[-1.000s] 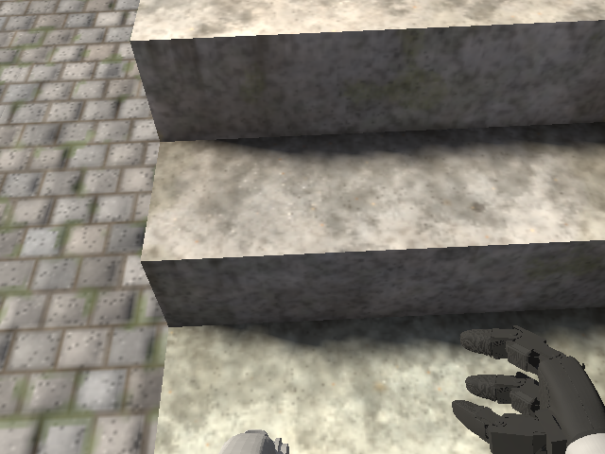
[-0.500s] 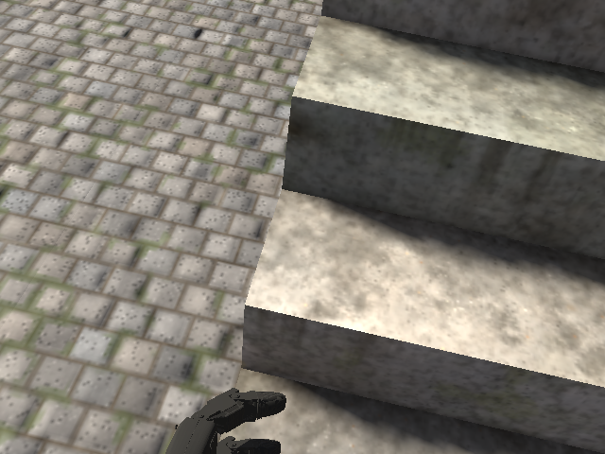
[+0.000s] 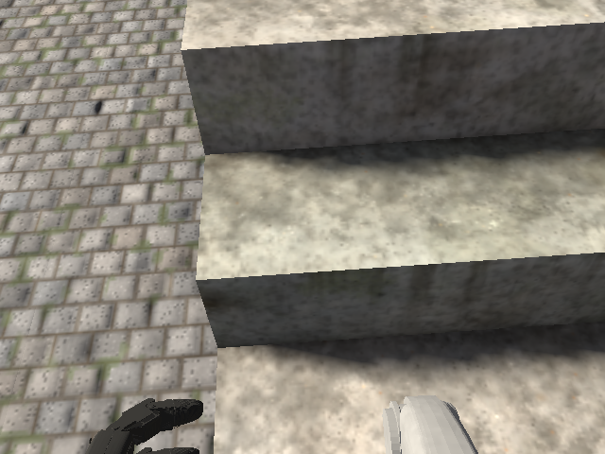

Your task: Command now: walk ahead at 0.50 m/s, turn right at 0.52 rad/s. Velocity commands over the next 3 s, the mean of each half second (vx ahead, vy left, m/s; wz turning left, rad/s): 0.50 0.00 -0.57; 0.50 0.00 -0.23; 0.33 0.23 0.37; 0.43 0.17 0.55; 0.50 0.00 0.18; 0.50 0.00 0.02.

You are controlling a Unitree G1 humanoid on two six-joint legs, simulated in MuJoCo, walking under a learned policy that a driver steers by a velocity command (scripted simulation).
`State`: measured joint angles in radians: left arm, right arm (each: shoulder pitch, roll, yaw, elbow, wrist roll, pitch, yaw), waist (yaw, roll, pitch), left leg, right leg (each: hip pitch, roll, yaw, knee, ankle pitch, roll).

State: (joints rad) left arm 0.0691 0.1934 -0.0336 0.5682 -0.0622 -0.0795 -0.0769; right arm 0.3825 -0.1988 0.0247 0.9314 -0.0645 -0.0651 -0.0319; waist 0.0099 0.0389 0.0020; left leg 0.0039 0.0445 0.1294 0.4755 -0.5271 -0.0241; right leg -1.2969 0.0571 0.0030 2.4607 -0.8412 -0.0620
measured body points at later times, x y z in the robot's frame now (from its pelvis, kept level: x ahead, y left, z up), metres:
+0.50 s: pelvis +0.17 -0.04 +0.21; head +0.14 -0.04 +0.65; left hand +0.28 +0.16 +0.06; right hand +0.34 -0.26 +0.16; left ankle +0.24 +0.07 -0.22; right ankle +0.14 -0.09 -0.52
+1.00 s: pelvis +0.35 -0.10 +0.41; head +0.32 -0.09 +0.86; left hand +0.64 -0.05 +0.36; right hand +0.24 -0.27 +0.25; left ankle +0.37 +0.04 -0.32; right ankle +0.39 -0.29 -0.11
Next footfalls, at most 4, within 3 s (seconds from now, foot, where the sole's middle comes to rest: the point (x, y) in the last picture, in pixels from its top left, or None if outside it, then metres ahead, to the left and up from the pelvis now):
0.16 right None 0.18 -0.10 -0.56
0.64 left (318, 412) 0.41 0.03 -0.36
1.12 right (555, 387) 0.44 -0.33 -0.36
1.50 left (334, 229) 0.60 0.00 -0.17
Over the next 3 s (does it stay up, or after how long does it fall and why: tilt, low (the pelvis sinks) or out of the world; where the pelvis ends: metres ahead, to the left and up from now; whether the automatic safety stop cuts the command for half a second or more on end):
stays up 1.16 -0.18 1.01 its command is cut before an obstacle after 1.0 s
